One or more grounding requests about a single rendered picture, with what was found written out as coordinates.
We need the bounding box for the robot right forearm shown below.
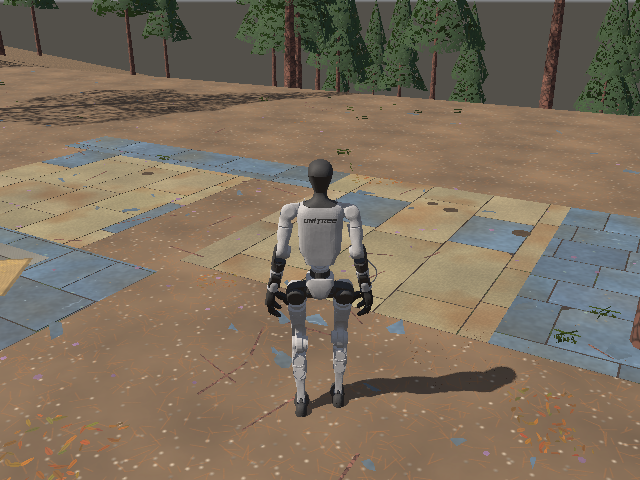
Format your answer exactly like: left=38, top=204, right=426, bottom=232
left=354, top=244, right=372, bottom=292

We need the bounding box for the robot right foot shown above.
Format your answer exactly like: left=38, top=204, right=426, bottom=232
left=330, top=382, right=345, bottom=408

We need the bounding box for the humanoid robot torso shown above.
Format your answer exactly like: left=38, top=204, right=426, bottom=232
left=297, top=198, right=344, bottom=300

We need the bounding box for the robot left hand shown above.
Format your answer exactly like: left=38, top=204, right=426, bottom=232
left=265, top=289, right=289, bottom=317

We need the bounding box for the left robot upper arm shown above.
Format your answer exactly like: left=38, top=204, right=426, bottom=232
left=276, top=202, right=299, bottom=259

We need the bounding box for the robot right hand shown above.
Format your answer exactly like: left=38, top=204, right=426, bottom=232
left=350, top=288, right=373, bottom=316

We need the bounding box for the robot left forearm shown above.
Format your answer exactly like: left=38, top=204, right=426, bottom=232
left=267, top=244, right=286, bottom=293

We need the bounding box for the right robot upper arm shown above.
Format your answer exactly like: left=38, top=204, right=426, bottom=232
left=341, top=202, right=364, bottom=259

